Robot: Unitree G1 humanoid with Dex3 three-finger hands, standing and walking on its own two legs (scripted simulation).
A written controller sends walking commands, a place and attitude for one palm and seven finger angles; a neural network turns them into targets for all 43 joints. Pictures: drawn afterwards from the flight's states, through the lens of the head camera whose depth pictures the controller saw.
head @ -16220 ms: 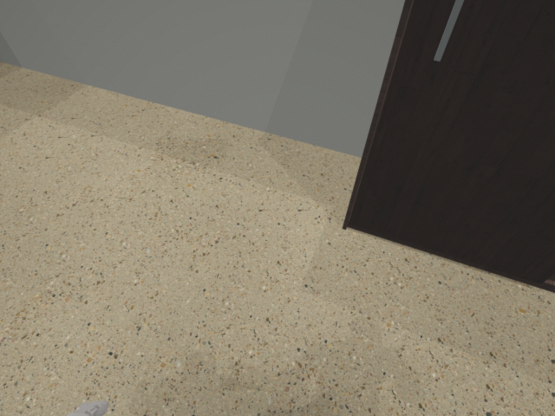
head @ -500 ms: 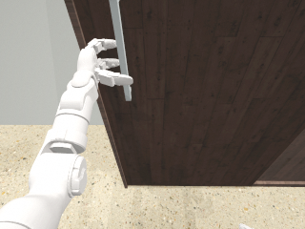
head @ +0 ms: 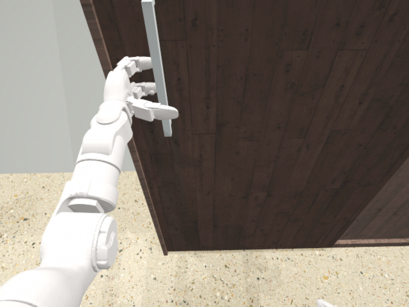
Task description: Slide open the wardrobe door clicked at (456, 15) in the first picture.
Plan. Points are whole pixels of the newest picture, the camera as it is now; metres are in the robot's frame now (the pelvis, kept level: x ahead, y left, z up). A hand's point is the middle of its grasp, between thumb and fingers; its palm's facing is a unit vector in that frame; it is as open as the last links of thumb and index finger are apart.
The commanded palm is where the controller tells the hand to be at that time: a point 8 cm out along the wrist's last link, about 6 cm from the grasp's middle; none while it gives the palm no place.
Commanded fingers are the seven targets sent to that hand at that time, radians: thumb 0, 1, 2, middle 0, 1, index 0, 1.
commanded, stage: slide the fingers in behind the handle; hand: left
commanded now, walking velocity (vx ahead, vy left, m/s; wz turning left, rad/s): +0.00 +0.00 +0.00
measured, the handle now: (160, 76) +0.51 +0.10 +0.22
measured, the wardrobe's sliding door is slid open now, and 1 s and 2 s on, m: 0.00 0.00 0.00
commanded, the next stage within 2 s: grip the handle and tug to test in 1.32 s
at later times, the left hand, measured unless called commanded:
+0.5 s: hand (158, 93) +0.44 +0.10 +0.22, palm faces +0.06 -1.00 +0.00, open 14.0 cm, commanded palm +0.42 +0.14 +0.22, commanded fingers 0.00 -0.50 0.30 -0.30 -1.20 -0.30 -1.20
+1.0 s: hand (171, 93) +0.45 +0.07 +0.22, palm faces +0.06 -1.00 +0.01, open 14.0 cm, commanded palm +0.43 +0.12 +0.22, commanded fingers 0.00 -0.50 0.30 -0.30 -1.20 -0.30 -1.20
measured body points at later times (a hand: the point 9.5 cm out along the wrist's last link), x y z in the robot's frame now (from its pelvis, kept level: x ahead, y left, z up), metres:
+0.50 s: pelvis +0.00 +0.00 +0.00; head -0.01 -0.01 +0.45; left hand +0.43 +0.15 +0.22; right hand +0.15 -0.24 -0.11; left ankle +0.03 +0.12 -0.74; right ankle -0.04 -0.09 -0.74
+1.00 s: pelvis +0.01 -0.01 +0.00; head +0.00 -0.03 +0.45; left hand +0.44 +0.13 +0.22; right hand +0.12 -0.26 -0.12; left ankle +0.03 +0.12 -0.74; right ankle -0.04 -0.09 -0.74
